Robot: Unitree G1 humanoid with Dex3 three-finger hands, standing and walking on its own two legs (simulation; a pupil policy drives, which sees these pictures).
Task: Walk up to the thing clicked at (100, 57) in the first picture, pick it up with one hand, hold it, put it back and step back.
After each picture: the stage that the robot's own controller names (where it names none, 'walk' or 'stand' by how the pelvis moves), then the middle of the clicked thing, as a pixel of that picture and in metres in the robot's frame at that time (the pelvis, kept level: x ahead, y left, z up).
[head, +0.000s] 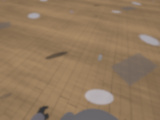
stand; (100, 57) +1.25 -0.24 -0.72
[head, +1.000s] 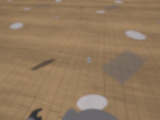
walk; (88, 60) +1.15 +0.07 -0.69
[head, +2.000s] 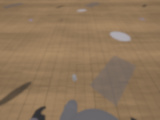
walk; (74, 77) +0.67 +0.25 -0.71
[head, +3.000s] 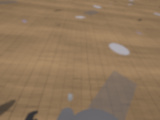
walk; (70, 97) +0.40 +0.16 -0.69
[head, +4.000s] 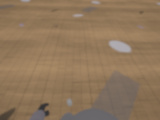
stand; (69, 102) +0.31 +0.20 -0.72
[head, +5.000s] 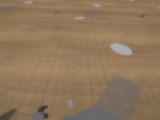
stand; (70, 104) +0.31 +0.18 -0.72
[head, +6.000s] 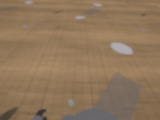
stand; (70, 102) +0.32 +0.18 -0.73
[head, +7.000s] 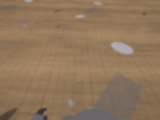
stand; (70, 103) +0.31 +0.18 -0.73
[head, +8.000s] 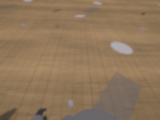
stand; (70, 103) +0.30 +0.18 -0.73
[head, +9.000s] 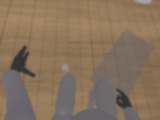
go down; (65, 68) +0.39 +0.19 -0.40
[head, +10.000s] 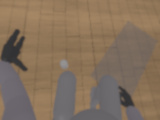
go down; (64, 64) +0.40 +0.20 -0.32
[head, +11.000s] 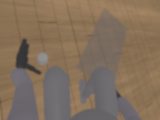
close in; (42, 59) +0.40 +0.23 -0.23
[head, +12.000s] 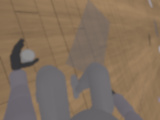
close; (27, 57) +0.40 +0.24 -0.22
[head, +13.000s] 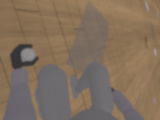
lift; (27, 56) +0.39 +0.24 -0.22
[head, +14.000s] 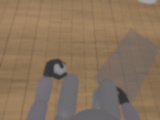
lift; (60, 70) +0.31 +0.20 -0.06
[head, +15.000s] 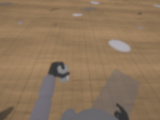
hold; (63, 73) +0.33 +0.18 +0.04
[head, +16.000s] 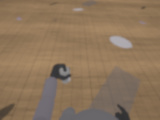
hold; (65, 75) +0.33 +0.17 +0.00
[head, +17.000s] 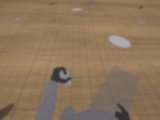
crouch; (65, 78) +0.31 +0.16 -0.02
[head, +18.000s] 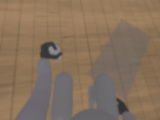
lower; (55, 53) +0.45 +0.20 -0.09
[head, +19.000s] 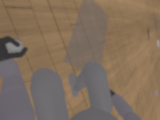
lower; (15, 49) +0.44 +0.27 -0.23
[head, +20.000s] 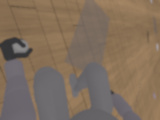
lower; (21, 49) +0.43 +0.27 -0.23
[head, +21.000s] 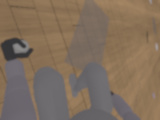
lower; (21, 49) +0.43 +0.26 -0.23
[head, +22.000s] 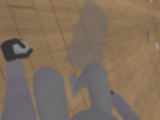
lower; (21, 50) +0.43 +0.26 -0.23
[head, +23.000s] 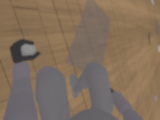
open; (27, 51) +0.42 +0.24 -0.23
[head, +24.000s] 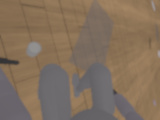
stand; (33, 49) +0.42 +0.23 -0.23
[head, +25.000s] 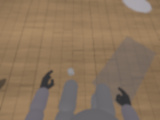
walk; (70, 72) +0.41 +0.17 -0.46
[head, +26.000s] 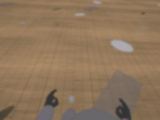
stand; (71, 99) +0.36 +0.15 -0.66
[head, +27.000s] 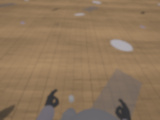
stand; (71, 98) +0.36 +0.16 -0.67
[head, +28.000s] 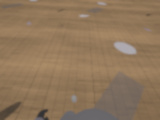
stand; (73, 98) +0.37 +0.15 -0.71
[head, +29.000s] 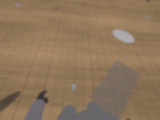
walk; (73, 87) +0.41 +0.11 -0.70
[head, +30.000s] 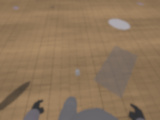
walk; (77, 72) +0.62 +0.16 -0.69
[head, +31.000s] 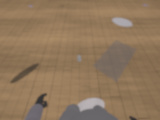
walk; (79, 58) +0.94 +0.20 -0.69
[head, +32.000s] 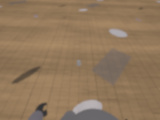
stand; (78, 63) +1.03 +0.19 -0.71
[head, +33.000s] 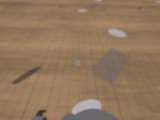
stand; (78, 63) +1.04 +0.20 -0.72
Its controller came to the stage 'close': yes
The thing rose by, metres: 0.71
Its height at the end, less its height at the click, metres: +0.00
